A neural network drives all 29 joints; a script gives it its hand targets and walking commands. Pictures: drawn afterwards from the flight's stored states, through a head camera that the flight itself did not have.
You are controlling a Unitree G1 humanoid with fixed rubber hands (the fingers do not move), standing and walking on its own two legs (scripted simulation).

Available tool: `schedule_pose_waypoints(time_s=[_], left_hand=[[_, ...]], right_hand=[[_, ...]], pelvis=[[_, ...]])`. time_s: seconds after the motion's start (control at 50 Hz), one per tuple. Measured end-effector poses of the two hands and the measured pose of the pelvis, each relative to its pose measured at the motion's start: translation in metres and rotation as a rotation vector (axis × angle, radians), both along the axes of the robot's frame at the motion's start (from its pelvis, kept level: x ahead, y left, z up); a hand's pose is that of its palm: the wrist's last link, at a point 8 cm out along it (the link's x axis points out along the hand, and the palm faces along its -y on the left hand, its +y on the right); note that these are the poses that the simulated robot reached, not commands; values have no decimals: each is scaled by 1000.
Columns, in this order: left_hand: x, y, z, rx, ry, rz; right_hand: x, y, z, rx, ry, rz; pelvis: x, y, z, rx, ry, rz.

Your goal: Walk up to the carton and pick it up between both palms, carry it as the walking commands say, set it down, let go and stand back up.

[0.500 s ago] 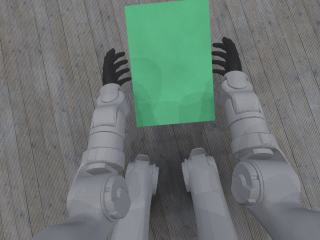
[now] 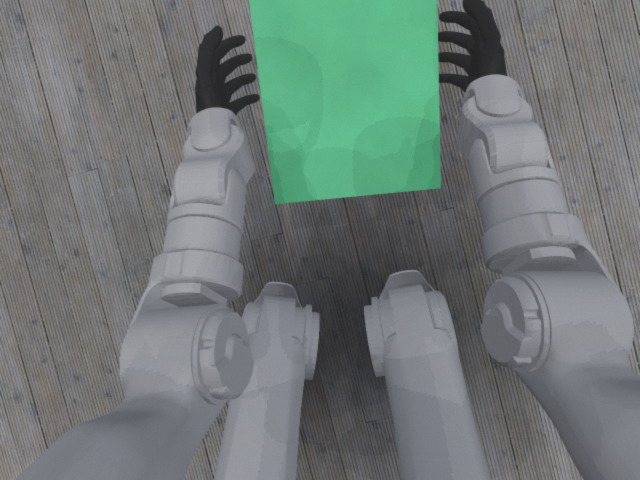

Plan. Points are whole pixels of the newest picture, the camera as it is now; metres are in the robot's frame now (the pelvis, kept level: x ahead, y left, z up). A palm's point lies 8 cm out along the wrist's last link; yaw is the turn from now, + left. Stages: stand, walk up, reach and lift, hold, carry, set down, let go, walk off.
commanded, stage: set down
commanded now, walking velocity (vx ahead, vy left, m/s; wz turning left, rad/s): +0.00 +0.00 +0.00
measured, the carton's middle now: (343, 77) +0.56 -0.05 -0.22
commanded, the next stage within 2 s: none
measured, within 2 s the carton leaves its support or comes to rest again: rests again in 1.48 s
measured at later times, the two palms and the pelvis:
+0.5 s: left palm (231, 117) +0.53 +0.10 -0.20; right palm (458, 82) +0.53 -0.19 -0.20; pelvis +0.01 +0.00 -0.03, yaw +1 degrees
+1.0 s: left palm (236, 117) +0.53 +0.09 -0.23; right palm (456, 88) +0.53 -0.19 -0.23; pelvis +0.00 +0.00 -0.06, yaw +2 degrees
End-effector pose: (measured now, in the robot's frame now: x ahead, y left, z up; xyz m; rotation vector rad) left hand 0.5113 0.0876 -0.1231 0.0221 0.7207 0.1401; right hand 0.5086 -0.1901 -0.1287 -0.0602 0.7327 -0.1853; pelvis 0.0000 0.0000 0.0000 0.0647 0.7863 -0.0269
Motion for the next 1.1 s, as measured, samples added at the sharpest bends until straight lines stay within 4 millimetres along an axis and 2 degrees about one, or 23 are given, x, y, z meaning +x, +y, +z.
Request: schedule_pose_waypoints(time_s=[0.22, 0.5, 0.64, 0.74, 1.1], left_hand=[[9, 0, -39, -9, 17, -4], [16, 8, -81, -20, 53, -22], [22, 5, -97, -22, 69, -44], [24, 3, -105, -23, 69, -47], [23, 8, -106, -29, 63, -67]], right_hand=[[11, -1, -37, -5, 19, 22], [24, 2, -70, 4, 59, 61], [24, -3, -89, 8, 76, 66], [24, -5, -98, 16, 77, 66], [26, -5, -99, 34, 76, 96]], pelvis=[[0, 0, -19, -2, -24, 15], [7, -1, -34, -31, -66, 39], [12, 0, -41, -36, -91, 48], [13, -1, -46, -38, -109, 53], [2, -6, -58, -31, -178, 61]])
